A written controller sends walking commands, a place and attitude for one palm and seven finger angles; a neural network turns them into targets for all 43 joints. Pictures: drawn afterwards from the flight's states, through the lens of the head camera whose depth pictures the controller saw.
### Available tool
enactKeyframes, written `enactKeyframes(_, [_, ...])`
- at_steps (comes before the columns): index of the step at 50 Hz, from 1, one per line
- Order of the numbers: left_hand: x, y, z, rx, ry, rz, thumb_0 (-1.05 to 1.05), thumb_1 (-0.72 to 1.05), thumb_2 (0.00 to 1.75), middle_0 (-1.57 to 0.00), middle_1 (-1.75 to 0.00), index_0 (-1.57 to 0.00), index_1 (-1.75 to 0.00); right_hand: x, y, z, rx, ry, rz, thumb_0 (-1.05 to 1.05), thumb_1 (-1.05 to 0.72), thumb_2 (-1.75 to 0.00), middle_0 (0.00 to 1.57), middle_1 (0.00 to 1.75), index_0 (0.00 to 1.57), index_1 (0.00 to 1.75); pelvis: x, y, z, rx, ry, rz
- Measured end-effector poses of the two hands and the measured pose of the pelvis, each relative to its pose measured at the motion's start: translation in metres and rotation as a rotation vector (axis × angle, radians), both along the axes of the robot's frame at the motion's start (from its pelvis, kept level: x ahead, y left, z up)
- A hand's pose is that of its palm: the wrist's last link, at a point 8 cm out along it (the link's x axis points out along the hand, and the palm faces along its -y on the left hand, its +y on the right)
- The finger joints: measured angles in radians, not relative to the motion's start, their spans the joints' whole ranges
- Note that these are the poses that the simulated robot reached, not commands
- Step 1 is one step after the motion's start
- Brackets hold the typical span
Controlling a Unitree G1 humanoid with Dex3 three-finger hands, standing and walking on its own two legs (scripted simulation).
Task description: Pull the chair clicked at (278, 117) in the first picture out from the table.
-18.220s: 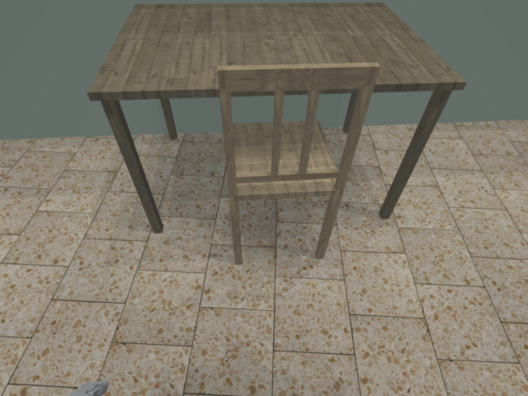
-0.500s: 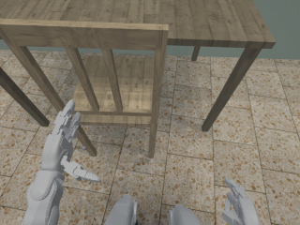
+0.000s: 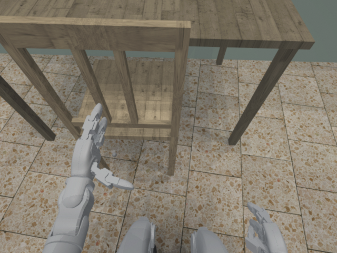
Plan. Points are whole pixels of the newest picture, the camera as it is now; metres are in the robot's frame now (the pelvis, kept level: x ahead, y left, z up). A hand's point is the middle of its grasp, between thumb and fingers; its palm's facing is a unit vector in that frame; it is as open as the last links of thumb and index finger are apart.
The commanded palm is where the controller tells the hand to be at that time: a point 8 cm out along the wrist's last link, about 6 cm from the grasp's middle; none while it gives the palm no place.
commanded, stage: aim the fingers beside a spindle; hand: left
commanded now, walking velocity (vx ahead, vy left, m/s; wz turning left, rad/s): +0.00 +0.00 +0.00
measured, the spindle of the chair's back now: (95, 91) +0.52 +0.24 +0.02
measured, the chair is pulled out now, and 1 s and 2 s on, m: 0.00 0.00 0.00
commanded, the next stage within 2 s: none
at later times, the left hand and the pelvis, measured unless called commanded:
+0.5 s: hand (129, 139) +0.37 +0.12 +0.02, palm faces +0.01 -1.00 -0.05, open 16.9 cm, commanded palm +0.35 +0.17 +0.01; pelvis -0.01 -0.02 -0.01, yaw +0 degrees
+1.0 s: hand (131, 144) +0.36 +0.11 +0.02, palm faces -0.02 -1.00 -0.01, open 16.9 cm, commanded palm +0.34 +0.17 +0.01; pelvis -0.01 -0.01 -0.02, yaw +0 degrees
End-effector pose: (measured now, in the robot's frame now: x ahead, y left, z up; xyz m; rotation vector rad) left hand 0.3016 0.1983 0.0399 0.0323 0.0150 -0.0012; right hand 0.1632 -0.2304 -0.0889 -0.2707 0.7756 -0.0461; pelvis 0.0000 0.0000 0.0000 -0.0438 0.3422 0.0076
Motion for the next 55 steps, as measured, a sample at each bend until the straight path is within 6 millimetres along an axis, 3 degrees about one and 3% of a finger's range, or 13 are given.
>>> enactKeyframes(6, [0.010,-0.008,0.000,0.007,-0.030,0.000,-0.01,-0.50,0.30,-0.06,-0.08,-0.06,-0.08,-0.007,-0.008,-0.008,-0.002,0.031,-0.007,0.01,-0.90,-0.89,0.20,0.30,0.21,0.30,-0.002,-0.005,-0.003,0.004,0.007,0.000])
enactKeyframes(13, [0.023,-0.025,-0.013,0.007,0.002,-0.018,-0.01,-0.50,0.30,-0.06,-0.08,-0.06,-0.08,-0.019,-0.020,-0.016,-0.007,0.069,-0.034,0.01,-0.90,-0.89,0.20,0.30,0.21,0.30,-0.004,-0.011,-0.007,0.015,0.020,-0.006])
enactKeyframes(22, [0.041,-0.022,-0.010,0.024,-0.044,0.029,-0.01,-0.50,0.30,-0.06,-0.08,-0.06,-0.08,-0.037,-0.033,-0.027,-0.008,0.121,-0.064,0.01,-0.90,-0.89,0.20,0.30,0.20,0.30,-0.007,-0.019,-0.012,0.025,0.034,-0.012])
enactKeyframes(28, [0.053,-0.031,-0.024,0.010,0.003,-0.004,-0.01,-0.50,0.30,-0.06,-0.08,-0.06,-0.08,-0.049,-0.038,-0.034,-0.010,0.158,-0.084,0.01,-0.90,-0.89,0.20,0.30,0.20,0.30,-0.009,-0.020,-0.015,0.027,0.050,-0.014])
enactKeyframes(33, [0.053,-0.032,-0.021,-0.002,-0.020,0.011,-0.01,-0.49,0.30,-0.06,-0.08,-0.06,-0.08,-0.055,-0.039,-0.034,-0.004,0.172,-0.105,0.01,-0.90,-0.89,0.20,0.30,0.20,0.30,-0.007,-0.018,-0.014,0.032,0.053,-0.026])
enactKeyframes(38, [0.044,-0.020,-0.011,0.021,-0.042,0.041,-0.01,-0.49,0.30,-0.06,-0.08,-0.06,-0.08,-0.056,-0.036,-0.032,0.009,0.176,-0.104,0.01,-0.90,-0.89,0.20,0.30,0.20,0.30,-0.006,-0.017,-0.011,0.036,0.041,-0.029])
enactKeyframes(46, [0.033,-0.020,-0.027,-0.012,-0.003,0.006,-0.01,-0.50,0.30,-0.06,-0.08,-0.06,-0.08,-0.047,-0.031,-0.028,-0.013,0.151,-0.078,0.01,-0.90,-0.89,0.20,0.30,0.20,0.30,-0.011,-0.013,-0.013,0.019,0.037,-0.013])
enactKeyframes(55, [0.050,-0.031,-0.020,0.003,-0.063,-0.008,-0.01,-0.50,0.30,-0.06,-0.08,-0.06,-0.08,-0.039,-0.024,-0.029,-0.019,0.127,-0.068,0.01,-0.90,-0.89,0.20,0.30,0.20,0.30,-0.015,-0.006,-0.017,0.012,0.046,-0.015])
